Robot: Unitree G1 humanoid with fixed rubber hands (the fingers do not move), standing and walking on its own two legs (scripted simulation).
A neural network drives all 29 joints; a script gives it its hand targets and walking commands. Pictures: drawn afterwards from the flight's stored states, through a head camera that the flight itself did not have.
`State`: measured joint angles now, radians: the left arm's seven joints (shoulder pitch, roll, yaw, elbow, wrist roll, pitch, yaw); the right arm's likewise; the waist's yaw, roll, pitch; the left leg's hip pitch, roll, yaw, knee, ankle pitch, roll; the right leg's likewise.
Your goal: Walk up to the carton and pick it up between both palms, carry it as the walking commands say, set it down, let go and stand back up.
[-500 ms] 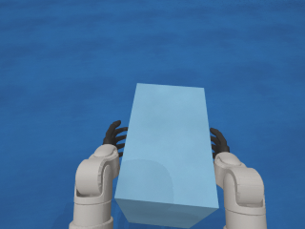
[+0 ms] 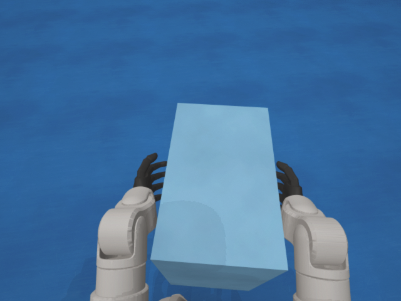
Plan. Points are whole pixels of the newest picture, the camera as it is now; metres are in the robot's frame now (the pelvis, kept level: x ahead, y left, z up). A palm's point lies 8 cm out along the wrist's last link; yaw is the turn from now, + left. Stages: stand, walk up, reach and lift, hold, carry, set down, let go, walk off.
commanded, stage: carry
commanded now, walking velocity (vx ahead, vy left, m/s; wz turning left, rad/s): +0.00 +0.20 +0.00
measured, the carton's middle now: (215, 203) +0.30 +0.00 +0.02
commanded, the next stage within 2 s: none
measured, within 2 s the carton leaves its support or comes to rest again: neither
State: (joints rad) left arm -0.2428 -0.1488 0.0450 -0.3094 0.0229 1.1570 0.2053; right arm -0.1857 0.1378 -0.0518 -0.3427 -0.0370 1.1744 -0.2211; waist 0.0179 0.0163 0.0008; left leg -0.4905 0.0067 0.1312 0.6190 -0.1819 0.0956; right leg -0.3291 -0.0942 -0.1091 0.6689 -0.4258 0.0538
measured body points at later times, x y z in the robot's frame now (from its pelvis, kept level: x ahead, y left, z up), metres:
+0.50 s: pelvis -0.04 +0.05 +0.00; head +0.00 +0.07 +0.45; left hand +0.26 +0.18 +0.07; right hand +0.26 -0.08 +0.07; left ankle +0.05 +0.08 -0.72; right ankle -0.07 -0.11 -0.70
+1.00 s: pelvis -0.08 +0.10 +0.00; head -0.06 +0.12 +0.45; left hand +0.22 +0.23 +0.08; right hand +0.21 -0.03 +0.08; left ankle +0.02 +0.14 -0.72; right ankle -0.10 -0.05 -0.71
